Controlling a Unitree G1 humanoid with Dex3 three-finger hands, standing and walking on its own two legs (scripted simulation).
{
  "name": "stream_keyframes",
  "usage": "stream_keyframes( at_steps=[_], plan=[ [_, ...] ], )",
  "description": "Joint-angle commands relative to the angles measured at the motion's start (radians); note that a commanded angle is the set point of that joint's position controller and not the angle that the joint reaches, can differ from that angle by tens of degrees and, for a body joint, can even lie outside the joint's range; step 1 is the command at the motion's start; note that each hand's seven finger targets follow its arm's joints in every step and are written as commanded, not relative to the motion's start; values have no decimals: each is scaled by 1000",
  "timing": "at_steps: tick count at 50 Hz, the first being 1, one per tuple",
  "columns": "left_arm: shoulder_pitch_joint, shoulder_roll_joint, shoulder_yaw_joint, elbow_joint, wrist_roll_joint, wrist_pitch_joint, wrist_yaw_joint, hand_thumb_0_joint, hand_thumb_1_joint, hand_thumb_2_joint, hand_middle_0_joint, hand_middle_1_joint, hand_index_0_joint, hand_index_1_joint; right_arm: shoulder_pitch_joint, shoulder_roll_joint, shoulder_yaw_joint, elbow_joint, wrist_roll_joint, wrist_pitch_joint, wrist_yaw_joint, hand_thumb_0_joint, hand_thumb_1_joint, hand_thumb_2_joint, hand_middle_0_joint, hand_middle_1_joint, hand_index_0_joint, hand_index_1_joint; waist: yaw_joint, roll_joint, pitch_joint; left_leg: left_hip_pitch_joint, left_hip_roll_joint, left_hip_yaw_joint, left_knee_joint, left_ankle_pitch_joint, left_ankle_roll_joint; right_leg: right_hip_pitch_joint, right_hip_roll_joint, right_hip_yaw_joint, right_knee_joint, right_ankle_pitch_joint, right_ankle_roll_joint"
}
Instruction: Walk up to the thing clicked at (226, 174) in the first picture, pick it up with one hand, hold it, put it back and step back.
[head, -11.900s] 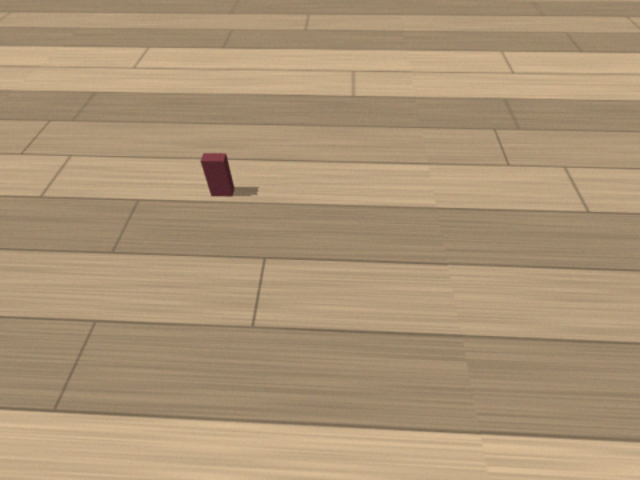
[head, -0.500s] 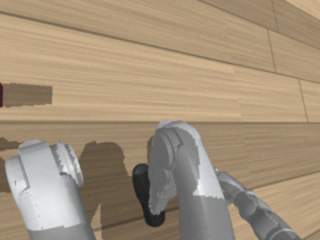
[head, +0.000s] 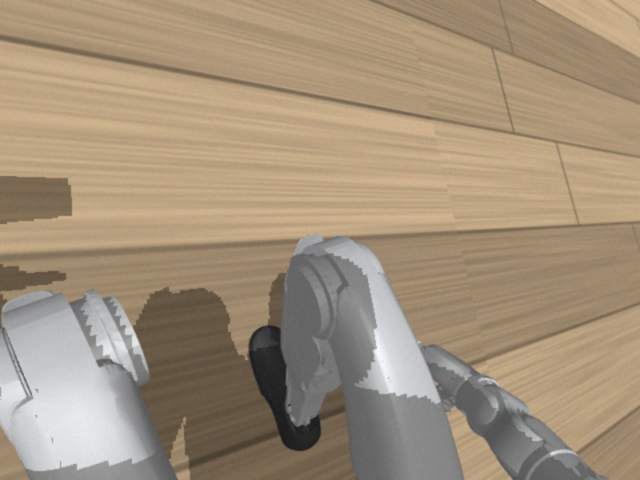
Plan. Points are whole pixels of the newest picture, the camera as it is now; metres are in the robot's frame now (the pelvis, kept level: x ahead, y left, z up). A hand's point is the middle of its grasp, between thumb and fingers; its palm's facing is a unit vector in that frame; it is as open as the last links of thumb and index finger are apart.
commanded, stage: close in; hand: left
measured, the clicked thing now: out of the picture +0.46 +0.33 -0.18
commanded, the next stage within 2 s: rest palm in 0.06 s
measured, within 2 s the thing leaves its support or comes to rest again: leaves its support in 1.76 s
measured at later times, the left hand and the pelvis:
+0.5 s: hand out of the picture +0.43 +0.33 -0.16, palm faces +0.46 -0.89 -0.01, open 16.8 cm; pelvis +0.00 +0.00 +0.00, yaw -1 degrees
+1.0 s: hand out of the picture +0.44 +0.33 -0.16, palm faces +0.48 -0.88 -0.01, open 14.1 cm; pelvis +0.00 +0.00 +0.00, yaw -1 degrees
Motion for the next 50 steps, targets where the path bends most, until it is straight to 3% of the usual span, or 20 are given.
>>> stream_keyframes(
  at_steps=[1, 7, 8, 9, 14, 16, 18, 24, 28, 30, 33, 39, 40, 42, 43, 44, 45, 47, 50],
  plan=[
    [-177, 240, 11, -144, -7, -80, 20, 0, -611, 153, -111, -196, -142, -172, 25, -350, -114, -24, -4, 12, -17, 0, -935, -905, 201, 300, 200, 300, -64, 538, -566, 404, 50, 102, -314, 95, -10, 237, 26, -116, -182, 169, -79],
    [-188, 230, -5, -150, 5, -86, 47, 0, -611, 169, -89, -183, -115, -164, 28, -344, -110, -18, -5, 17, -14, 0, -931, -905, 201, 300, 200, 300, -70, 540, -570, 401, 51, 101, -312, 107, -11, 246, 26, -119, -182, 185, -80],
    [-202, 216, -25, -156, 7, -86, 48, 0, -611, 166, -88, -184, -115, -165, 30, -344, -110, -21, -5, 17, -14, 0, -936, -907, 201, 300, 200, 300, -80, 545, -567, 403, 49, 102, -309, 105, -10, 244, 26, -118, -185, 185, -78],
    [-195, 206, -15, -144, 3, -85, 52, 0, -547, 190, -123, -163, -127, -164, 35, -348, -113, -16, -7, 19, -12, 0, -923, -908, 201, 300, 200, 300, -85, 538, -571, 406, 49, 96, -309, 110, -12, 247, 26, -123, -181, 192, -76],
    [-194, 210, -26, -140, 5, -84, 61, 0, -521, 214, -126, -177, -129, -179, 35, -345, -109, -13, -5, 24, -11, 0, -919, -907, 201, 300, 200, 300, -81, 534, -561, 399, 49, 99, -304, 116, -9, 252, 27, -121, -188, 200, -77],
    [-210, 201, -43, -134, 7, -86, 63, 0, -506, 208, -120, -161, -120, -166, 36, -345, -106, -12, -5, 26, -10, 0, -920, -908, 201, 300, 200, 300, -96, 524, -556, 387, 48, 98, -301, 106, -7, 253, 26, -123, -190, 195, -76],
    [-206, 209, -33, -150, 4, -87, 66, 0, -524, 209, -119, -164, -118, -170, 36, -344, -107, -14, -6, 27, -11, 0, -920, -908, 201, 300, 200, 300, -82, 530, -573, 408, 51, 97, -305, 118, -11, 258, 28, -123, -191, 199, -77],
    [-224, 201, -51, -131, 6, -88, 76, 0, -498, 211, -105, -154, -102, -162, 35, -338, -99, -7, -9, 31, -11, 0, -917, -908, 201, 300, 200, 300, -94, 530, -572, 405, 51, 93, -297, 134, -8, 265, 30, -121, -192, 218, -75],
    [-211, 232, -27, -123, 10, -88, 84, 0, -503, 211, -90, -147, -86, -156, 35, -339, -92, -13, -14, 39, -12, 0, -916, -908, 201, 300, 200, 300, -85, 539, -583, 421, 54, 92, -297, 162, -11, 286, 31, -124, -193, 233, -75],
    [-228, 223, -44, -136, 14, -90, 85, 0, -496, 213, -103, -152, -99, -161, 16, -339, -90, -25, -12, 40, -13, 0, -919, -909, 201, 300, 200, 300, -92, 536, -567, 411, 56, 86, -299, 144, -11, 266, 32, -127, -192, 217, -76],
    [-204, 248, -14, -120, 11, -87, 92, 0, -510, 208, -94, -143, -88, -154, 26, -340, -87, -15, -15, 45, -15, 0, -919, -909, 201, 300, 200, 300, -83, 538, -575, 416, 58, 88, -296, 153, -11, 286, 34, -125, -195, 225, -75],
    [-212, 246, -17, -132, 15, -87, 92, 0, -484, 232, -111, -166, -107, -176, 15, -344, -86, -23, -17, 48, -19, 0, -916, -908, 200, 300, 200, 300, -95, 557, -559, 438, 66, 76, -311, 162, -18, 266, 33, -134, -184, 223, -77],
    [-233, 246, -28, -145, 15, -91, 91, 0, -404, 292, -191, -246, -187, -256, 8, -341, -80, -27, -17, 49, -17, 0, -907, -903, 200, 300, 200, 300, -100, 559, -561, 432, 65, 73, -311, 148, -16, 266, 34, -138, -187, 214, -76],
    [-211, 277, 0, -143, 12, -88, 91, 0, -244, 370, -332, -355, -332, -356, 14, -345, -85, -26, -13, 49, -19, 0, -900, -901, 200, 300, 200, 300, -87, 555, -560, 434, 67, 77, -314, 144, -15, 268, 34, -134, -190, 209, -77],
    [-232, 262, -18, -153, 12, -89, 87, 0, -168, 395, -365, -379, -366, -379, 15, -344, -84, -24, -15, 50, -19, 0, -899, -900, 200, 300, 200, 300, -98, 556, -558, 430, 67, 75, -313, 137, -15, 262, 34, -133, -189, 208, -76],
    [-241, 257, -15, -148, 9, -87, 86, 0, -120, 433, -406, -418, -408, -417, 16, -346, -85, -24, -15, 50, -19, 0, -896, -899, 200, 299, 200, 299, -106, 559, -557, 433, 68, 72, -314, 142, -15, 258, 34, -135, -187, 213, -76],
    [-252, 230, -41, -156, 5, -88, 80, 0, -77, 451, -445, -448, -448, -444, 7, -338, -79, -33, -14, 48, -18, 0, -896, -898, 200, 299, 200, 299, -108, 555, -561, 432, 66, 73, -312, 133, -14, 263, 35, -137, -191, 207, -75],
    [-252, 264, -24, -140, 8, -83, 78, 0, 2, 502, -509, -500, -513, -496, 18, -346, -82, -26, -12, 49, -22, 0, -893, -897, 200, 299, 200, 299, -108, 560, -562, 434, 67, 73, -313, 137, -15, 263, 35, -138, -191, 211, -74],
    [-258, 266, -32, -134, 15, -76, 77, 0, 91, 552, -588, -562, -592, -555, 18, -346, -82, -24, -12, 52, -23, 0, -893, -896, 200, 299, 200, 299, -108, 554, -548, 417, 66, 75, -314, 123, -13, 256, 33, -135, -195, 202, -76]
  ],
)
